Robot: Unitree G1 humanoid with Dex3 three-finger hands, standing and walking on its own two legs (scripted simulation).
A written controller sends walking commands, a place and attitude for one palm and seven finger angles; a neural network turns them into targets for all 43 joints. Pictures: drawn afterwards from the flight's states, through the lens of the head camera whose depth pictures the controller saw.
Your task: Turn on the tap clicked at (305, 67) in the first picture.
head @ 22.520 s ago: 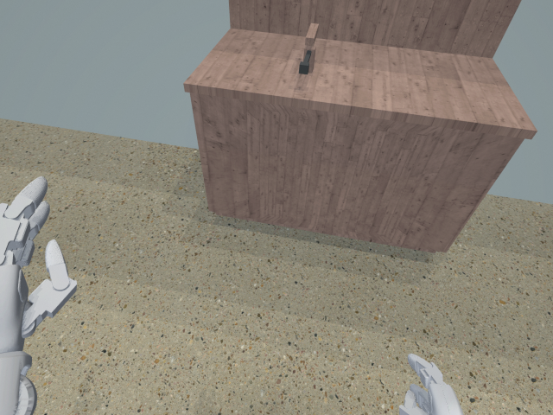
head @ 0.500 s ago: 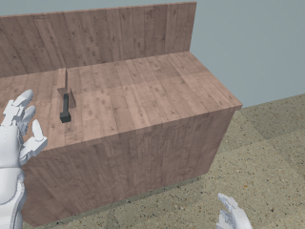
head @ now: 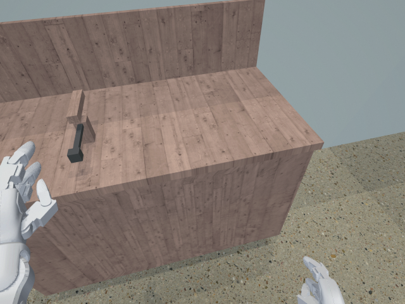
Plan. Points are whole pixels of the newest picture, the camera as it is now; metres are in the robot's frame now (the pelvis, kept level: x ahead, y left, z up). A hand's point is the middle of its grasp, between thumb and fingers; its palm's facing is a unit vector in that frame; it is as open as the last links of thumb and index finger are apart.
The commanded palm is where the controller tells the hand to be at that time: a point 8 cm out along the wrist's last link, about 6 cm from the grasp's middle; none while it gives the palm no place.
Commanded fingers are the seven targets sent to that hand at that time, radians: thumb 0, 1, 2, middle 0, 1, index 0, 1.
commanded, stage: turn the palm inward beside the body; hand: left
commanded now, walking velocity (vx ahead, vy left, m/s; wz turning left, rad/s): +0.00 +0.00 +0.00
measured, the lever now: (75, 155) +0.43 +0.39 +0.03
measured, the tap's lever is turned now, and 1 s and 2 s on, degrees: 0 0 0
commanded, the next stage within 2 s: reach beside the lever's end, fingers flat in 1.48 s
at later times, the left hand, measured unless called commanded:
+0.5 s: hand (46, 230) +0.18 +0.26 +0.14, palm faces +0.49 -0.86 -0.17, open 7.4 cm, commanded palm +0.13 +0.30 +0.15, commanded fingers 0.00 0.90 0.90 -0.20 -0.30 -0.20 -0.30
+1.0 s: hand (35, 260) +0.14 +0.26 +0.12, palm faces +0.52 -0.85 -0.10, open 7.4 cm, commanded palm +0.09 +0.30 +0.14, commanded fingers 0.00 0.90 0.90 -0.20 -0.30 -0.20 -0.30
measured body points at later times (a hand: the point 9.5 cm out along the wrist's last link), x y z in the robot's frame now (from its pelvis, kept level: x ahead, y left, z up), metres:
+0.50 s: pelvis -0.01 +0.02 -0.01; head -0.04 +0.00 +0.44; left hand +0.15 +0.31 +0.15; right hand +0.19 -0.19 -0.08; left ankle +0.03 +0.14 -0.73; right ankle -0.04 -0.06 -0.73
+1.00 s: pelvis -0.04 +0.03 +0.00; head -0.07 +0.01 +0.44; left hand +0.11 +0.31 +0.13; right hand +0.17 -0.17 -0.07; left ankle +0.03 +0.14 -0.73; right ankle -0.04 -0.05 -0.73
